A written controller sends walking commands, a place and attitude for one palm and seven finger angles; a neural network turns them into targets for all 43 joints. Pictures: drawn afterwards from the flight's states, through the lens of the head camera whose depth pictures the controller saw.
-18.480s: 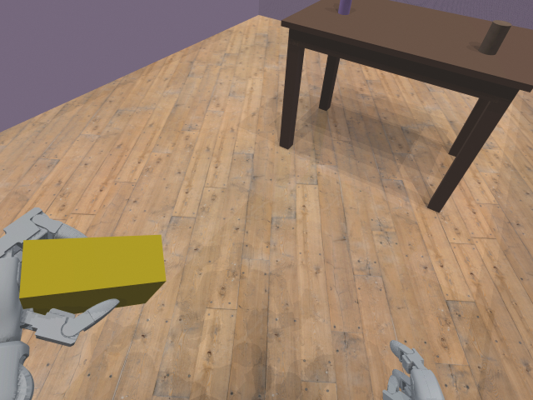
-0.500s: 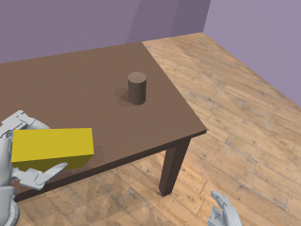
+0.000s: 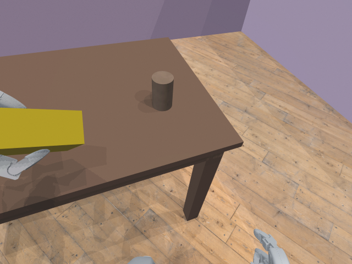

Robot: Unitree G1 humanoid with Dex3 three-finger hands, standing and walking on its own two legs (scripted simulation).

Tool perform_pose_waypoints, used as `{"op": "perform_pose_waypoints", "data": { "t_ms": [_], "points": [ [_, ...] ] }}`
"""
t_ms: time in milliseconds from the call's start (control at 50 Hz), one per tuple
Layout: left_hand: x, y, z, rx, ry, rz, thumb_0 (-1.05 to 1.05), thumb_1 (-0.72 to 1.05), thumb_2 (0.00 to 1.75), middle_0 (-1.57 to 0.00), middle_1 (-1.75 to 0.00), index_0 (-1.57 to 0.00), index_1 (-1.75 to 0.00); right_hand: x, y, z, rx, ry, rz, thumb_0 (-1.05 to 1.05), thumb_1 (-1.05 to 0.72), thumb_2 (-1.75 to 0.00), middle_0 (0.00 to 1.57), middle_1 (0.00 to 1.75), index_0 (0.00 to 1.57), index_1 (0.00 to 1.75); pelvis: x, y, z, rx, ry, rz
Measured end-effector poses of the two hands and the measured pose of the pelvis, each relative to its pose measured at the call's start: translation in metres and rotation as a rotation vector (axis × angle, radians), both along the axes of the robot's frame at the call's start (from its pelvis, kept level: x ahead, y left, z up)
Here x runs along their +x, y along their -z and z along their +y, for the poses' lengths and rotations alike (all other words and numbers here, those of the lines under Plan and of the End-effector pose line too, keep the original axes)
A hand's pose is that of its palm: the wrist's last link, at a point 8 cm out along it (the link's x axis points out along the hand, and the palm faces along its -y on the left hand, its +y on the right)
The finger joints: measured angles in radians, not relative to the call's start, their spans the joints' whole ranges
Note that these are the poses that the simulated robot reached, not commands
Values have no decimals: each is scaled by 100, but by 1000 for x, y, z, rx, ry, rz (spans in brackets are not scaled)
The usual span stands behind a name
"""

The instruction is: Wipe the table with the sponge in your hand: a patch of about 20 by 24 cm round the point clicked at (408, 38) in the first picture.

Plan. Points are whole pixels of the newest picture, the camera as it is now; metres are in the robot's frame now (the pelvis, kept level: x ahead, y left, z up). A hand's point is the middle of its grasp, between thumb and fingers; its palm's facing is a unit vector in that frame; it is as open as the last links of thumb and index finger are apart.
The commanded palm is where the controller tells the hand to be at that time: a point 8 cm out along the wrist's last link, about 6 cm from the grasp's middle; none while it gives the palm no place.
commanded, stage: look again from close up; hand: left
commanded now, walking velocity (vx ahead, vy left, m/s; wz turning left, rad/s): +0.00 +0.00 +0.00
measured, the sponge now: (46, 133) +0.27 +0.26 +0.19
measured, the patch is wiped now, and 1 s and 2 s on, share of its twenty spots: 0.00 0.00 0.00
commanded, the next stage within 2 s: come to a stop and stand still in 0.30 s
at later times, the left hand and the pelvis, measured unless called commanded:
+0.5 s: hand (29, 140) +0.25 +0.28 +0.18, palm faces +0.37 -0.85 -0.37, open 9.7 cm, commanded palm +0.20 +0.31 +0.19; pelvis +0.03 +0.04 +0.01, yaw -2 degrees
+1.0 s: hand (31, 168) +0.22 +0.27 +0.16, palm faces +0.27 -0.86 -0.44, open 9.7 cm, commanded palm +0.17 +0.31 +0.19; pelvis +0.01 +0.04 +0.01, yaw -2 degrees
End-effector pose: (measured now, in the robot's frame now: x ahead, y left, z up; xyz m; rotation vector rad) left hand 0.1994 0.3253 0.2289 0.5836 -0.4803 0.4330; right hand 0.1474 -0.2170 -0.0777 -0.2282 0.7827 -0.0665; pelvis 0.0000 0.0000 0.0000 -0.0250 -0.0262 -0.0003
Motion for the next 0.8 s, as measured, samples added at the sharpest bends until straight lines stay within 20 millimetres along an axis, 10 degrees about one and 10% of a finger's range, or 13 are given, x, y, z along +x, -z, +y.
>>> {"op": "perform_pose_waypoints", "data": {
  "t_ms": [220,420,640,800],
  "points": [
    [18,72,-29,-134,195,310,-1,-48,102,-78,-133,-80,-133,16,-12,28,26,51,-65,1,-90,-90,20,30,20,30,16,-4,30,18,45,21],
    [15,23,0,-72,113,79,-1,-48,102,-78,-133,-80,-133,45,-28,37,-12,-14,-95,1,-90,-90,20,30,21,30,26,-8,34,-9,26,41],
    [18,61,0,-193,89,241,-1,-48,102,-78,-133,-80,-133,52,-31,37,-12,12,-106,1,-90,-90,20,30,20,30,27,-10,37,-5,27,32],
    [26,24,21,-67,65,73,-1,-48,102,-79,-133,-80,-133,32,-26,37,1,-44,-96,1,-90,-90,20,30,21,30,7,-8,34,-7,29,39]
  ]
}}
